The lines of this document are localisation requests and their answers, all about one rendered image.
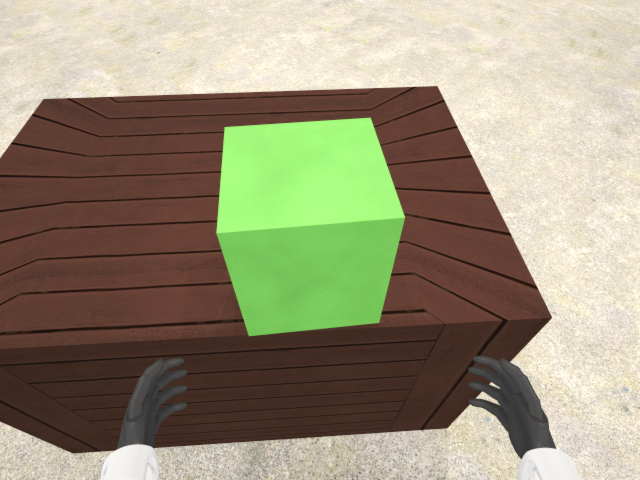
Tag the left robot forearm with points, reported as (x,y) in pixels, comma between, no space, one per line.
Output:
(132,462)

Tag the right robot forearm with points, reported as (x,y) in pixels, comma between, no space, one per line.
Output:
(547,464)

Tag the left robot hand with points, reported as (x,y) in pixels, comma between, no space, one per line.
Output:
(143,416)

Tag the right robot hand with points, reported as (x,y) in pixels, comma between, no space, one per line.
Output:
(519,411)

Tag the carton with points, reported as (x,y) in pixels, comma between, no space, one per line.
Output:
(309,224)

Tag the pedestal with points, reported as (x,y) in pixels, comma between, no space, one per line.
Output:
(110,261)

